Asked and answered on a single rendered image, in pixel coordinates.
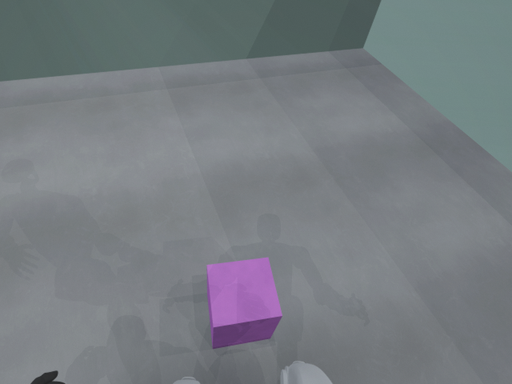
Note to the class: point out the carton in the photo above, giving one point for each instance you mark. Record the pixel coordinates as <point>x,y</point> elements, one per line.
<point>243,302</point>

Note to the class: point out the robot right thigh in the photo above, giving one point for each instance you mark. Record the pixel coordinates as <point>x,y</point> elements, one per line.
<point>303,373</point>

